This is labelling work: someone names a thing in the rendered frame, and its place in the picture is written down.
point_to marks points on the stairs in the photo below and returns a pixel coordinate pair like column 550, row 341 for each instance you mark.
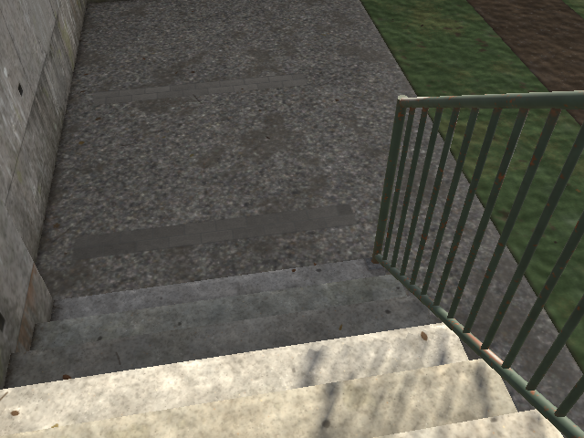
column 327, row 351

